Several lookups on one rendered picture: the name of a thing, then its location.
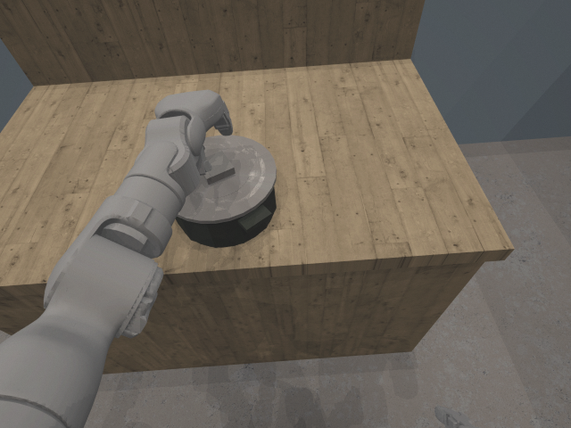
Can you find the table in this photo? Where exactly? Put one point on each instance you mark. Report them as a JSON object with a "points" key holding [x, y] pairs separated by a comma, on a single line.
{"points": [[380, 221]]}

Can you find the robot right hand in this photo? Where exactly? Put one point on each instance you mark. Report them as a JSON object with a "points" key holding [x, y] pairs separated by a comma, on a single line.
{"points": [[452, 419]]}

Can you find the left robot upper arm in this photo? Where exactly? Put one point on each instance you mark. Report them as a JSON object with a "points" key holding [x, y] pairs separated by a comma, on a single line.
{"points": [[50, 370]]}

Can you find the pot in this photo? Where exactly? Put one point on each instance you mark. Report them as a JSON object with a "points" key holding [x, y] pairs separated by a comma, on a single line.
{"points": [[234, 232]]}

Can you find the lid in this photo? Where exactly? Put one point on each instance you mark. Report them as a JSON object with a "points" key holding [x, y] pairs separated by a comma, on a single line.
{"points": [[237, 195]]}

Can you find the knob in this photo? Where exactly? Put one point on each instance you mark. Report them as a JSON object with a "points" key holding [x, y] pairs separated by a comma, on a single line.
{"points": [[221, 167]]}

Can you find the robot left hand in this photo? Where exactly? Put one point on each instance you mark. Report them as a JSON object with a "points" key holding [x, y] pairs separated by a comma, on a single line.
{"points": [[209, 106]]}

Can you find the left robot forearm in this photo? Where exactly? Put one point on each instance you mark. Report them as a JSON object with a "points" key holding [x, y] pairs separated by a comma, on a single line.
{"points": [[140, 214]]}

